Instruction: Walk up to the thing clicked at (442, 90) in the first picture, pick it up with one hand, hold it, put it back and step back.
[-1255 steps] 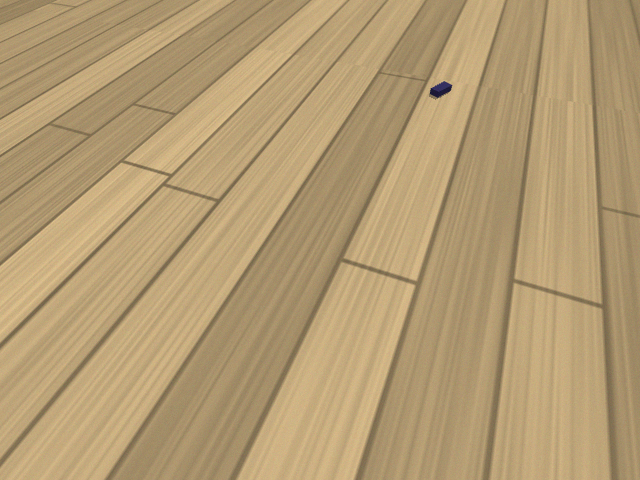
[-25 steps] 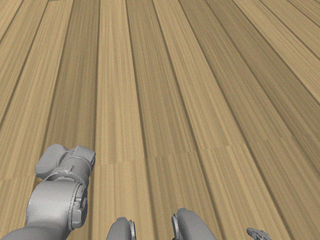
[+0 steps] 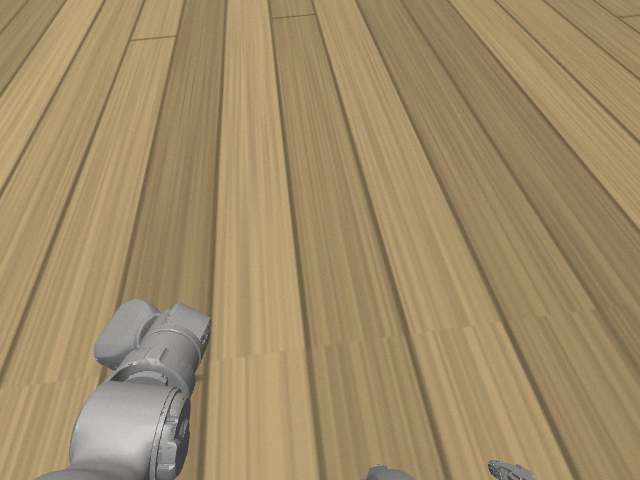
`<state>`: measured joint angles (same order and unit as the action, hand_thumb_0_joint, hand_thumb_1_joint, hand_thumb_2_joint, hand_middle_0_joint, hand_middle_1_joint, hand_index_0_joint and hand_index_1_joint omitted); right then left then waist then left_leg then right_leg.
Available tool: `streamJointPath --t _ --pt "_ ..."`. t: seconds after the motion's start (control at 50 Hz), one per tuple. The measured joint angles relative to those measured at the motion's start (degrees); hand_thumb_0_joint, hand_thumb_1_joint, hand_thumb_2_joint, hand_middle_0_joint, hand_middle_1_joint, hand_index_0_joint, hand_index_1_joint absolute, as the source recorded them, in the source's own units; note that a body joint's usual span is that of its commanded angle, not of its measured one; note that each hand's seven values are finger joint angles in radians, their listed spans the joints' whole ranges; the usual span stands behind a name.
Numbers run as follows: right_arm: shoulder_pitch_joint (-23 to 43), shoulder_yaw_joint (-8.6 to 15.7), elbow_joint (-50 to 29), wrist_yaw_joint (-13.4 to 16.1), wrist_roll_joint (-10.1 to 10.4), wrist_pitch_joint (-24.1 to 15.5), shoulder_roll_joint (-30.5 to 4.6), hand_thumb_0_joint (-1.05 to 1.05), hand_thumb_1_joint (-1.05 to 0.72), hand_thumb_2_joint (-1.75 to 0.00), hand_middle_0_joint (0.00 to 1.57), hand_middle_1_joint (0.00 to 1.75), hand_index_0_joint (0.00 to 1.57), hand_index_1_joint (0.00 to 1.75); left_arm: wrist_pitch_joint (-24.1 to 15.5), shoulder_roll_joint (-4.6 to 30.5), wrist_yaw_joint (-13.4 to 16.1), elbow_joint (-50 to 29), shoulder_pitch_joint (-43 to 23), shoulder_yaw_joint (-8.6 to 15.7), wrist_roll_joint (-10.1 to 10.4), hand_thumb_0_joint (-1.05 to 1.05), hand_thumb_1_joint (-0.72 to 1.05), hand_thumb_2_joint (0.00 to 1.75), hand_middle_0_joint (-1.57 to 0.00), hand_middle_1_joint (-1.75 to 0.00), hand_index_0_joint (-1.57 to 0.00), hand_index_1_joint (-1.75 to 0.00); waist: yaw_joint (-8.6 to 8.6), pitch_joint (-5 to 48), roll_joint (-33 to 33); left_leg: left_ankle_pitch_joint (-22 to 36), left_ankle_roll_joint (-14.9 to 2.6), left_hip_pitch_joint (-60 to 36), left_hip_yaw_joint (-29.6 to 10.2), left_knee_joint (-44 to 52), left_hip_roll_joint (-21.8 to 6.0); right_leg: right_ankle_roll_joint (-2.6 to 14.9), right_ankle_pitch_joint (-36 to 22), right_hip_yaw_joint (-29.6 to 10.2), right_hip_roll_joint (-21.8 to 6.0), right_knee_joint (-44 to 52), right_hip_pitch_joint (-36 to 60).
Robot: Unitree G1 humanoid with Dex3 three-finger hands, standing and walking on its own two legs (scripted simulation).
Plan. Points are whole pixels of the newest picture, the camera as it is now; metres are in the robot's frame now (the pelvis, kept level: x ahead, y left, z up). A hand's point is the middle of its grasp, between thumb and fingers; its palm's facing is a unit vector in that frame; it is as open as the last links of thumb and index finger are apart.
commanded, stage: hold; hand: left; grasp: from above
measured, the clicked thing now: (155, 363) +0.33 +0.23 -0.08
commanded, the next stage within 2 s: crouch in 1.94 s
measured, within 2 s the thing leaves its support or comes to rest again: neither
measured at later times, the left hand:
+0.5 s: hand (155, 345) +0.34 +0.22 -0.04, palm faces -0.11 -0.44 -0.89, open 9.1 cm
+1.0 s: hand (152, 351) +0.32 +0.21 -0.02, palm faces -0.11 -0.44 -0.89, open 9.2 cm
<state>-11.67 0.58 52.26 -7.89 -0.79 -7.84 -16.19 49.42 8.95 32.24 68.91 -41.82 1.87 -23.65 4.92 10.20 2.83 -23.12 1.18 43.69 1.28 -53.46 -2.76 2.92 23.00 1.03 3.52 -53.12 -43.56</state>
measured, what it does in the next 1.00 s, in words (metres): stands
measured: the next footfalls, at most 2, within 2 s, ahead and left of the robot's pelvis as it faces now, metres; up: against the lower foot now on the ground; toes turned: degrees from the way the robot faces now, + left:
none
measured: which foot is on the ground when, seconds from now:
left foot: down 0.00-1.00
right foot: down 0.00-1.00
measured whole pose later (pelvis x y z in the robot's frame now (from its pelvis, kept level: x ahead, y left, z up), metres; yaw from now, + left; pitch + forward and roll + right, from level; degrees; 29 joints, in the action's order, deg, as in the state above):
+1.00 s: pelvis +0.02 +0.00 +0.03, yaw +0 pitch +7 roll +1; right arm -9.2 0.2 47.7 -8.7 -0.8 -4.6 -16.8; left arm 52.3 5.3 34.5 61.3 -35.4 0.0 -22.7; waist 2.7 6.2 1.7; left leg -20.0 1.0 28.5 1.8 -41.5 -1.6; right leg 2.8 20.6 0.3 2.7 -42.5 -28.9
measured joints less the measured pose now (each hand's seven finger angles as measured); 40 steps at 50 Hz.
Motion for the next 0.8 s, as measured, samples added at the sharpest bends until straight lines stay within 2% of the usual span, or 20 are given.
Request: streamJointPath --t 0.08,0.24,0.38,0.52,0.62,0.8 --pt "0.0 0.2 -0.4 -0.2 0.0 -0.2 -0.4 0.01 -0.90 -0.90 0.20 0.30 0.20 0.30 0.6 -0.3 0.4 2.1 -0.6 -0.6 -0.4 -0.01 0.14 0.42 -0.77 -0.45 -0.76 -0.49 -0.62 0.2 -0.1 0.4 -0.13 -2.8 0.2 2.2 0.2 -0.11 -0.4 -0.3 -0.2 2.1 2.7" --pt "0.8 0.4 -1.5 -0.9 -0.5 -0.1 -0.6 0.01 -0.90 -0.90 0.20 0.30 0.20 0.30 0.7 -1.8 2.1 4.1 -0.6 0.9 0.3 -0.01 0.16 0.40 -0.76 -0.44 -0.76 -0.48 -1.42 -1.2 -1.0 1.0 -0.36 -5.3 0.6 4.6 0.7 -0.33 -0.8 -0.7 -0.5 4.1 5.0" --pt "1.3 0.1 -2.5 -1.2 -1.0 1.1 -0.2 0.01 -0.90 -0.90 0.20 0.30 0.20 0.30 -0.8 -2.4 2.9 -0.9 2.7 0.8 0.3 -0.01 0.16 0.40 -0.76 -0.45 -0.75 -0.49 -1.13 -3.1 -1.6 1.2 -0.38 -7.0 0.7 5.7 0.7 -0.37 -0.9 -0.8 -0.6 5.1 6.6" --pt "1.0 -0.5 -2.5 -0.8 -0.4 2.5 -0.3 0.01 -0.90 -0.90 0.20 0.30 0.20 0.30 0.8 -2.5 2.2 -5.3 4.8 -1.2 1.0 -0.01 0.16 0.42 -0.74 -0.46 -0.74 -0.50 -1.15 -2.4 -0.7 1.3 -0.47 -11.1 0.9 8.2 0.8 -0.48 -1.1 -1.0 -0.6 7.5 10.7" --pt "1.0 -0.3 -2.6 -0.6 0.1 2.6 -0.5 0.01 -0.90 -0.90 0.20 0.30 0.20 0.30 2.2 -2.7 1.6 -2.9 2.8 -1.9 0.5 -0.01 0.15 0.44 -0.73 -0.48 -0.72 -0.52 -1.52 -1.5 -0.2 1.6 -0.54 -13.3 1.0 9.9 1.1 -0.56 -1.2 -1.2 -0.8 8.9 12.8" --pt "1.5 0.2 -3.9 -1.2 0.1 2.3 -0.4 0.01 -0.91 -0.90 0.20 0.30 0.20 0.30 3.1 -3.9 2.3 -0.4 1.7 -0.6 0.7 -0.01 0.13 0.48 -0.71 -0.52 -0.71 -0.56 -2.41 -1.9 -0.7 2.3 -0.43 -13.8 0.9 11.1 1.2 -0.39 -1.6 -1.2 -1.0 9.6 13.1"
